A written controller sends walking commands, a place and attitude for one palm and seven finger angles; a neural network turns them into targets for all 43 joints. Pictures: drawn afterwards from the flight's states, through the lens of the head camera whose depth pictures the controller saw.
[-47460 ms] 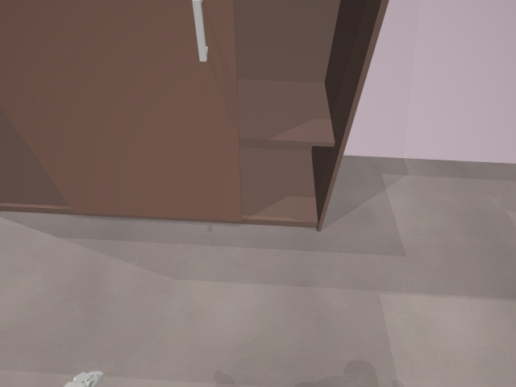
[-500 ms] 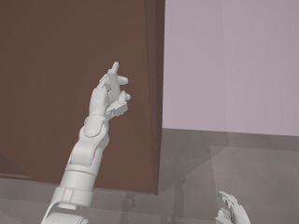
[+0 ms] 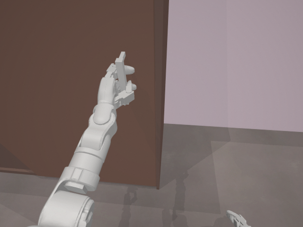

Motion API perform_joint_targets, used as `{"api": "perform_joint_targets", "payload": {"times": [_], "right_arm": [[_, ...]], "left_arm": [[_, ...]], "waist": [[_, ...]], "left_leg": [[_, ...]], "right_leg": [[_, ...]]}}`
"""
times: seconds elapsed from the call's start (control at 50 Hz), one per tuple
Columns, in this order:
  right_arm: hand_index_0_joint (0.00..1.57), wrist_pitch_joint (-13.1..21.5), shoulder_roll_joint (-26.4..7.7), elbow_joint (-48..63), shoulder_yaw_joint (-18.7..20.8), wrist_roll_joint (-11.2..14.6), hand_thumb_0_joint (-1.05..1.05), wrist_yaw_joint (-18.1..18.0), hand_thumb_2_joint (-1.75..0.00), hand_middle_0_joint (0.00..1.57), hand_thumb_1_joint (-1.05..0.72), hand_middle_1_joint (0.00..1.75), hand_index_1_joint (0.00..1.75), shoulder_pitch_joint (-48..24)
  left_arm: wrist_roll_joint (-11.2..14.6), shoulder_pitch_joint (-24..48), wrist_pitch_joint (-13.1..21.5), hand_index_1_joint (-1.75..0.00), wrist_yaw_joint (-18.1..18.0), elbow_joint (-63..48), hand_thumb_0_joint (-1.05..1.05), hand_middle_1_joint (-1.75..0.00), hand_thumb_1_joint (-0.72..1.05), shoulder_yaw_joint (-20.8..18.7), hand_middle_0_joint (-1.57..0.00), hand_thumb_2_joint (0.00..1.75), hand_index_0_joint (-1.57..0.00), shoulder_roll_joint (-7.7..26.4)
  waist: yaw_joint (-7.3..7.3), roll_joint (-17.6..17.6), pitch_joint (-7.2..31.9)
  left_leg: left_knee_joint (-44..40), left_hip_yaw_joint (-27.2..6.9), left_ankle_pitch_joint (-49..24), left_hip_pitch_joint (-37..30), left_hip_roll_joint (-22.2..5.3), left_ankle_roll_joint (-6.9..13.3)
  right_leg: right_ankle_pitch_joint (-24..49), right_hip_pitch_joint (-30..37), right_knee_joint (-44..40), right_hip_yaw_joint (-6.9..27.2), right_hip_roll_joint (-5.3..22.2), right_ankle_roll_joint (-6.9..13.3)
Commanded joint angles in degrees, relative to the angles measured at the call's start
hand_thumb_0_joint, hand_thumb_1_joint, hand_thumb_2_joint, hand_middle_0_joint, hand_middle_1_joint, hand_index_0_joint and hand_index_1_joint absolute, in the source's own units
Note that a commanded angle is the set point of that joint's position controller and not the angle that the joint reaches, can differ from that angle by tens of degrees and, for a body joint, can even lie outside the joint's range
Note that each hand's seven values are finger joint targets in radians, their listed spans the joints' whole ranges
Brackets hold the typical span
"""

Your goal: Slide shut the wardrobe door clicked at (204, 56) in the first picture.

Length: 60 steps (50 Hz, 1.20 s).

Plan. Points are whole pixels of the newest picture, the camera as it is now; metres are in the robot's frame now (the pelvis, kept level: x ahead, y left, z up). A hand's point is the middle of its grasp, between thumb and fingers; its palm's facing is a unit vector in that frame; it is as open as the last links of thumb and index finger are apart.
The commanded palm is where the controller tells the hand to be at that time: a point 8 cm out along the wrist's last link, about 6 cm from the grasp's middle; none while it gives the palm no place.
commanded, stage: step sideways, sliding the door along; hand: left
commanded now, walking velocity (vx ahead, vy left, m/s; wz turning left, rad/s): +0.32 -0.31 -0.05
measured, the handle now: (124, 79) +0.47 +0.11 +0.16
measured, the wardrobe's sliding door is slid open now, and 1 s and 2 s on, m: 0.00 0.00 0.00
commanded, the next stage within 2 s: none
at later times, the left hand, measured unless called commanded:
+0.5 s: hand (133, 93) +0.42 +0.08 +0.15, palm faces +0.11 -0.99 -0.02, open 5.7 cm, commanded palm +0.39 +0.06 +0.16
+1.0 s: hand (137, 89) +0.43 +0.07 +0.15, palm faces +0.48 -0.88 +0.01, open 6.1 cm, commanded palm +0.39 +0.03 +0.15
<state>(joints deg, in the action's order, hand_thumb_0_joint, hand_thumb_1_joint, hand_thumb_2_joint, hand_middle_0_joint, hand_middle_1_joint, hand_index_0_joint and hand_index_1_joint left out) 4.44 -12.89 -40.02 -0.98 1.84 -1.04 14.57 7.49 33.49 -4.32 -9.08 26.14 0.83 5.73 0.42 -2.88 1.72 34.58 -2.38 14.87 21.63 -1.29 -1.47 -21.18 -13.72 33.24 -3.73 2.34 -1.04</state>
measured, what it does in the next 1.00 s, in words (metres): steps to the right: right foot, then left foot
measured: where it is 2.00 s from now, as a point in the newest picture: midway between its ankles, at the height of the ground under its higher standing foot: outside the picture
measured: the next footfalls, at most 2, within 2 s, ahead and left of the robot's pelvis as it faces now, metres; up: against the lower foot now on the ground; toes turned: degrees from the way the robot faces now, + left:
right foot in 0.72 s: +0.19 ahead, -0.29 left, +0.00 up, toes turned +1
left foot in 0.86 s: +0.10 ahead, +0.01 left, +0.00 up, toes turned +12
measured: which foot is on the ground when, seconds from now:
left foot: down 0.00-0.76, up 0.78-0.84, down 0.86-1.00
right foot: down 0.00-0.40, up 0.42-0.70, down 0.72-1.00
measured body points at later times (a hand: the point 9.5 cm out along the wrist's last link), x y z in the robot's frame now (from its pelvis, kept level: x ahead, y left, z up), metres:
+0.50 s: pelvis +0.02 -0.05 -0.01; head +0.10 -0.05 +0.43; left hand +0.41 +0.13 +0.15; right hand +0.20 -0.27 -0.12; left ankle +0.03 +0.09 -0.73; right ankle +0.01 -0.16 -0.66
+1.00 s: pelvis +0.10 -0.19 +0.00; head +0.21 -0.16 +0.43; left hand +0.40 +0.11 +0.15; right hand +0.35 -0.37 -0.10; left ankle +0.06 +0.00 -0.73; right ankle +0.15 -0.32 -0.68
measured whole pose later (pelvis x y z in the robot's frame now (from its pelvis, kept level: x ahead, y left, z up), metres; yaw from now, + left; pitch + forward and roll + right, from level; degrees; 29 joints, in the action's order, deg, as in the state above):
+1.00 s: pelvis +0.10 -0.19 +0.00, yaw +7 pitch -3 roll -2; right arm 3.7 -12.8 -31.3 3.7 2.3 1.6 4.1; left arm 6.5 20.5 4.8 -10.7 -4.3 -9.3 10.3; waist 8.0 -2.3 -18.1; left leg 34.3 0.3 19.5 11.4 -11.4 -6.4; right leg -24.0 -25.2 54.0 -3.1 0.7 -0.1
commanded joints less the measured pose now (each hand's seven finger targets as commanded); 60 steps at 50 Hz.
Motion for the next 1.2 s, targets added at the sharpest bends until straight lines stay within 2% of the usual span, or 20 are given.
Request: {"api": "perform_joint_targets", "payload": {"times": [0.0, 0.14, 0.2, 0.24, 0.26, 0.34, 0.38, 0.4, 0.52, 0.64, 0.68, 0.74, 0.78, 0.82, 0.84, 0.86, 1.0, 1.06, 1.12, 1.18], "right_arm": [[0.20, 1.09, -6.68, 7.56, 1.88, -0.50, 0.00, -2.48, -0.90, 0.20, -0.90, 0.30, 0.30, -6.91], [0.20, -2.07, -6.53, 10.21, 2.01, -0.31, 0.00, -4.17, -0.90, 0.20, -0.90, 0.30, 0.30, -9.15], [0.20, -2.89, -5.69, 10.63, 1.64, 0.37, 0.00, -4.05, -0.90, 0.20, -0.90, 0.30, 0.30, -9.69], [0.20, -3.43, -4.20, 10.25, 1.65, 0.75, 0.00, -4.07, -0.90, 0.20, -0.90, 0.30, 0.30, -10.35], [0.20, -3.03, -4.41, 9.82, 2.19, 0.86, 0.00, -4.05, -0.90, 0.20, -0.90, 0.30, 0.30, -11.92], [0.20, -3.16, -3.35, 9.25, 2.11, -0.13, 0.00, -3.52, -0.90, 0.20, -0.90, 0.30, 0.30, -8.73], [0.20, -3.39, -6.73, 11.82, 4.34, -0.61, 0.00, -1.81, -0.90, 0.20, -0.90, 0.30, 0.30, -9.80], [0.20, -3.49, -5.90, 12.11, 4.30, 0.09, 0.00, -0.01, -0.90, 0.20, -0.90, 0.30, 0.30, -11.01], [0.20, -2.06, -5.65, 12.84, 4.96, 0.72, 0.00, 0.55, -0.90, 0.20, -0.90, 0.30, 0.30, -12.57], [0.20, -1.03, -4.80, 15.90, 4.60, 1.69, 0.00, -0.11, -0.90, 0.20, -0.90, 0.30, 0.30, -14.10], [0.20, -1.14, -3.99, 15.47, 4.26, 1.80, 0.00, 0.09, -0.90, 0.20, -0.90, 0.30, 0.30, -13.22], [0.20, -1.41, -3.19, 13.80, 5.03, 1.09, 0.00, -0.73, -0.90, 0.20, -0.90, 0.30, 0.30, -14.00], [0.20, -1.27, -2.40, 13.57, 4.58, 0.67, 0.00, -1.21, -0.90, 0.20, -0.90, 0.30, 0.30, -14.78], [0.20, -1.42, -4.02, 12.81, 5.18, 0.21, 0.00, -1.41, -0.90, 0.20, -0.90, 0.30, 0.30, -13.73], [0.20, -1.50, -7.00, 15.02, 6.74, -0.34, 0.00, -0.79, -0.90, 0.20, -0.90, 0.30, 0.30, -14.52], [0.20, -1.22, -7.24, 16.29, 6.86, -0.04, 0.00, 1.31, -0.90, 0.20, -0.90, 0.30, 0.30, -14.25], [0.20, 4.73, -5.62, 17.42, 6.03, 1.13, 0.00, 2.94, -0.90, 0.20, -0.90, 0.30, 0.30, -11.69], [0.20, 6.16, -5.23, 17.83, 5.34, 1.72, 0.00, 2.25, -0.90, 0.20, -0.90, 0.30, 0.30, -11.44], [0.20, 6.29, -5.06, 15.67, 6.55, 1.27, 0.00, 0.47, -0.90, 0.20, -0.90, 0.30, 0.30, -10.55], [0.20, 6.25, -2.65, 14.16, 3.95, 1.24, 0.00, -0.36, -0.90, 0.20, -0.90, 0.30, 0.30, -11.76]], "left_arm": [[-3.39, 33.58, 10.81, -1.40, 3.33, -17.57, 0.00, -1.40, 0.90, -1.37, -0.45, 0.90, -0.45, 11.32], [-1.77, 28.35, 11.64, -1.40, 3.68, -18.26, 0.00, -1.40, 0.90, 3.52, -0.45, 0.90, -0.45, 5.72], [-2.49, 27.15, 11.65, -1.40, 3.45, -19.24, 0.00, -1.40, 0.90, 3.59, -0.45, 0.90, -0.45, 6.25], [-2.88, 27.78, 11.06, -1.40, 3.47, -18.25, 0.00, -1.40, 0.90, 3.72, -0.45, 0.90, -0.45, 6.10], [-2.96, 28.70, 11.78, -1.40, 3.73, -17.98, 0.00, -1.40, 0.90, 4.38, -0.45, 0.90, -0.45, 4.21], [-3.96, 29.07, 14.67, -1.40, 4.38, -25.05, 0.00, -1.40, 0.90, 9.18, -0.45, 0.90, -0.45, -1.27], [-1.75, 30.27, 16.35, -1.40, 5.70, -33.52, 0.00, -1.40, 0.90, 13.40, -0.45, 0.90, -0.45, -4.65], [-1.98, 33.02, 16.22, -1.40, 6.07, -34.23, 0.00, -1.40, 0.90, 13.48, -0.45, 0.90, -0.45, -4.38], [-4.25, 29.54, 15.84, -1.40, 7.12, -38.76, 0.00, -1.40, 0.90, 15.62, -0.45, 0.90, -0.45, -5.54], [-4.32, 23.45, 15.64, -1.40, 6.70, -38.74, 0.00, -1.40, 0.90, 13.35, -0.45, 0.90, -0.45, -3.08], [-4.55, 21.24, 16.06, -1.40, 6.11, -40.95, 0.00, -1.40, 0.90, 12.19, -0.45, 0.90, -0.45, -1.54], [-4.96, 14.85, 15.66, -1.40, 4.78, -44.05, 0.00, -1.40, 0.90, 7.48, -0.45, 0.90, -0.45, 5.01], [-4.38, 13.05, 16.63, -1.40, 4.57, -50.07, 0.00, -1.40, 0.90, 8.92, -0.45, 0.90, -0.45, 2.11], [-3.84, 13.77, 17.58, -1.40, 4.31, -52.59, 0.00, -1.40, 0.90, 10.17, -0.45, 0.90, -0.45, 1.08], [-3.05, 11.99, 17.89, -1.40, 5.15, -53.94, 0.00, -1.40, 0.90, 10.16, -0.45, 0.90, -0.45, -0.04], [-3.00, 14.20, 18.57, -1.40, 5.98, -55.02, 0.00, -1.40, 0.90, 9.52, -0.45, 0.90, -0.45, 0.56], [-4.22, 5.57, 17.40, -1.40, 4.34, -57.45, 0.00, -1.40, 0.90, 8.02, -0.45, 0.90, -0.45, 2.50], [-5.59, 1.64, 17.54, -1.40, 3.81, -58.48, 0.00, -1.40, 0.90, 6.00, -0.45, 0.90, -0.45, 4.83], [-5.07, -6.71, 16.51, -1.40, 1.94, -57.85, 0.00, -1.40, 0.90, 1.23, -0.45, 0.90, -0.45, 8.94], [-4.42, -9.17, 17.75, -1.40, 0.57, -66.80, 0.00, -1.40, 0.90, 4.74, -0.45, 0.90, -0.45, 4.46]], "waist": [[-2.74, 4.13, 13.74], [-2.76, -7.05, 11.55], [-1.67, 0.54, 12.65], [-1.53, 22.77, 7.58], [-0.69, 20.45, 4.86], [-4.39, 5.47, 11.10], [-4.38, -11.19, 17.80], [-3.99, -2.27, 15.11], [-3.55, -8.24, 12.57], [-2.57, -10.92, 12.34], [-2.02, -4.25, 13.16], [-2.20, 21.64, 14.94], [-2.57, 17.06, 14.48], [-4.99, 5.59, 15.59], [-3.38, -10.14, 17.53], [-2.09, -10.36, 20.42], [-2.22, -17.41, 12.59], [-1.64, -6.96, 11.88], [-0.25, 20.51, 16.13], [-1.59, 10.10, 16.40]], "left_leg": [[-5.04, 0.71, -3.53, -14.78, -2.08, 4.94], [-10.02, -17.69, 8.68, -17.51, -15.07, 11.36], [3.15, -4.75, -0.35, -7.25, -9.23, 7.63], [20.30, 5.14, 7.32, 7.86, -0.13, 3.06], [27.26, 3.37, 11.15, 12.13, 0.13, 2.59], [-3.76, 4.74, -4.58, -14.96, -0.70, 4.87], [-8.31, -28.00, -39.42, -43.30, -25.76, 15.06], [-7.26, -28.14, -39.42, -40.19, -26.94, 17.52], [-7.46, -5.21, -29.81, -26.58, -18.51, 11.40], [-1.28, 2.22, -23.17, -18.16, -15.34, 6.77], [10.63, 4.17, -20.67, -17.59, -10.55, 3.50], [23.29, 2.73, 14.30, -0.38, -1.09, -0.45], [15.89, 1.95, 16.30, -0.45, -2.82, 0.96], [-8.07, 0.94, -11.11, -17.68, -9.16, 3.04], [-9.32, -13.78, -42.68, -34.11, -23.56, 9.12], [-9.28, -16.33, -48.30, -35.65, -29.96, 13.15], [0.38, 7.24, -52.01, -37.60, -17.76, 4.15], [10.65, 9.56, -39.46, -27.92, -12.31, 2.14], [25.98, 3.96, 20.01, -0.50, -0.95, -0.68], [5.68, 1.20, 15.29, 2.10, -2.66, 1.07]], "right_leg": [[13.08, -1.48, -5.71, 2.19, -0.26, 0.68], [-7.17, -10.50, 8.73, 2.02, -3.91, 2.63], [0.92, 5.15, -6.77, 5.66, -1.36, 4.41], [4.62, 11.83, -16.32, 21.01, 9.10, 10.40], [20.74, 14.64, -14.80, 24.06, 12.33, 14.04], [42.44, 6.30, 11.25, 3.95, 5.88, 7.86], [-7.23, -24.96, 37.09, 5.54, -3.26, 2.48], [-7.26, -27.25, 41.41, 10.83, -1.97, 3.31], [2.23, -16.27, 22.52, 3.49, 1.17, 1.24], [8.16, 2.64, 6.18, -3.05, -2.77, 0.06], [23.22, 8.82, -5.32, -0.91, -1.45, 1.10], [61.52, 19.59, -3.67, 16.40, 12.29, 9.55], [62.68, 18.90, -0.66, 12.94, 12.87, 9.90], [48.77, 6.03, 11.90, 5.25, 8.45, 5.29], [16.74, -13.43, 19.74, 0.62, 0.00, 0.05], [-9.68, -16.56, 28.45, 4.69, -0.63, 0.72], [4.87, -7.72, 5.28, -0.30, -2.09, 0.95], [32.62, 7.51, -9.26, -1.98, -1.79, 0.00], [82.53, 23.86, -1.28, 20.66, 15.27, 9.03], [74.66, 24.76, 4.35, 17.79, 15.51, 10.27]]}}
